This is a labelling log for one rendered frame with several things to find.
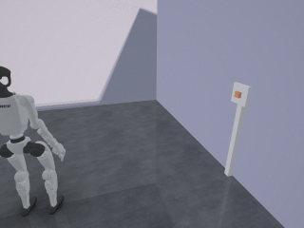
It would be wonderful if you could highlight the right robot hand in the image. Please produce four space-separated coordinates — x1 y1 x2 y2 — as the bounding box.
51 143 66 161

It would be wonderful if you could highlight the robot right upper arm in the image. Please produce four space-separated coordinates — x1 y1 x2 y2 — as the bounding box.
16 94 40 129

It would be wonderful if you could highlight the panel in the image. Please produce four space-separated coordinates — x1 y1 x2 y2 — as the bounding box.
224 82 252 177

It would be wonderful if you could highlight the right robot foot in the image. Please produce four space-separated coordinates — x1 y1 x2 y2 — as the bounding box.
48 195 64 215

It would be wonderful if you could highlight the robot head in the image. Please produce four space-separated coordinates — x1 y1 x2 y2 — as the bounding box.
0 66 15 98

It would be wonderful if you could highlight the right robot forearm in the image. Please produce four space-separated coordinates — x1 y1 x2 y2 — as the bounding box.
37 119 58 147

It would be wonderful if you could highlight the button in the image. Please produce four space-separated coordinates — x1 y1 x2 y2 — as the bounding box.
234 91 242 99

